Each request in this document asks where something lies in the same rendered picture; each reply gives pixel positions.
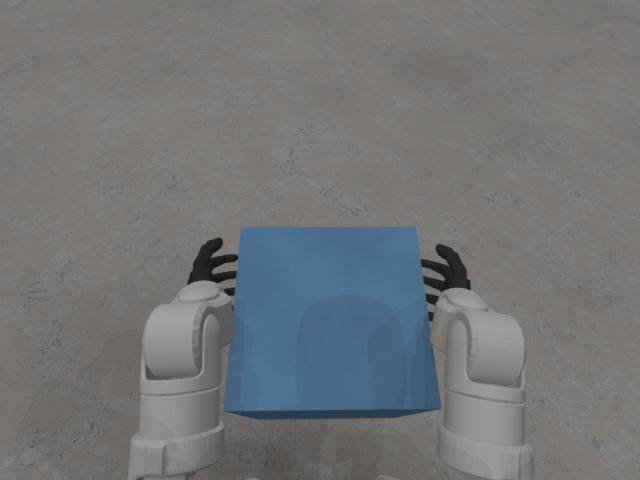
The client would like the carton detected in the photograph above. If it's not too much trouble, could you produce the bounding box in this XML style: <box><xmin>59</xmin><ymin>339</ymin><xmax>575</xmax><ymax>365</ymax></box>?
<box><xmin>223</xmin><ymin>227</ymin><xmax>442</xmax><ymax>419</ymax></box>

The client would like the right robot forearm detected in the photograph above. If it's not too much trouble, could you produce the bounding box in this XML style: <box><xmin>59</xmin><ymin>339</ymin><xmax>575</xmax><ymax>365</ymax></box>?
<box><xmin>429</xmin><ymin>288</ymin><xmax>534</xmax><ymax>480</ymax></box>

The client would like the left robot forearm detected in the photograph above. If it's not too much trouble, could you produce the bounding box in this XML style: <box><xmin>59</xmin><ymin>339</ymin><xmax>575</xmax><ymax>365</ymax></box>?
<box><xmin>127</xmin><ymin>281</ymin><xmax>235</xmax><ymax>480</ymax></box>

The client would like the right robot hand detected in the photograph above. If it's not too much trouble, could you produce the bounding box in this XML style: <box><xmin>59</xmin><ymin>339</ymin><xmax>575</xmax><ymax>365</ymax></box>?
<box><xmin>421</xmin><ymin>244</ymin><xmax>471</xmax><ymax>322</ymax></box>

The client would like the left robot hand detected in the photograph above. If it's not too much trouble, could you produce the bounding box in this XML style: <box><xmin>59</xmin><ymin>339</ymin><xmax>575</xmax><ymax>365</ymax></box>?
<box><xmin>187</xmin><ymin>238</ymin><xmax>238</xmax><ymax>309</ymax></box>

